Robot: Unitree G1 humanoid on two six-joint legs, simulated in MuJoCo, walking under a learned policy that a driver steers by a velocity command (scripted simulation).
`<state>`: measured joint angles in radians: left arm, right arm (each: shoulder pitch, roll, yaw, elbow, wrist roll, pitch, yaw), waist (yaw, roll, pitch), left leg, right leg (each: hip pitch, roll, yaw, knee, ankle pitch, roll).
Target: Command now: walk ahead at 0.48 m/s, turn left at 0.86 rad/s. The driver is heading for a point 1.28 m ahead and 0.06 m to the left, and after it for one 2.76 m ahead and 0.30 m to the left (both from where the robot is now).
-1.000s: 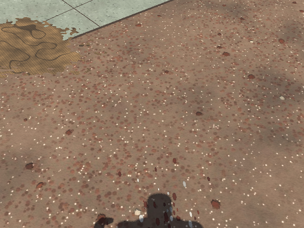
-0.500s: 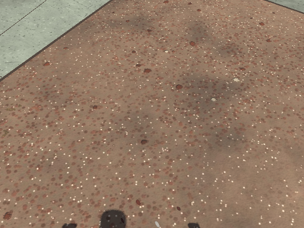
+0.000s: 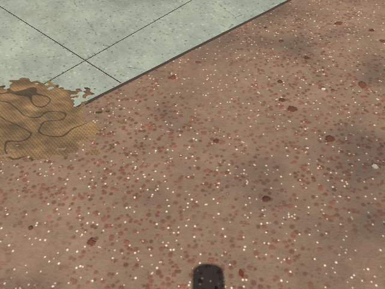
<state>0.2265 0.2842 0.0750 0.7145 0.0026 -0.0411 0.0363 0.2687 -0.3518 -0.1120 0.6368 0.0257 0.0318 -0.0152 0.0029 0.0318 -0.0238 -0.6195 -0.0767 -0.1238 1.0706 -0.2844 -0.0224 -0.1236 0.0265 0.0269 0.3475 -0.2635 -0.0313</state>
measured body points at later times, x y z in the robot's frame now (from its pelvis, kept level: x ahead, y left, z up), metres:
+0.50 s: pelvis +0.25 +0.17 -0.04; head +0.28 +0.18 +0.41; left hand +0.13 +0.41 -0.17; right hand +0.51 +0.01 -0.13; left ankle +0.26 +0.23 -0.75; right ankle +0.12 -0.05 -0.61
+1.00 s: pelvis +0.66 +0.33 -0.03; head +0.67 +0.34 +0.41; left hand +0.60 +0.61 -0.17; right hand +0.88 +0.13 -0.11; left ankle +0.57 +0.48 -0.62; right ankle +0.68 +0.32 -0.75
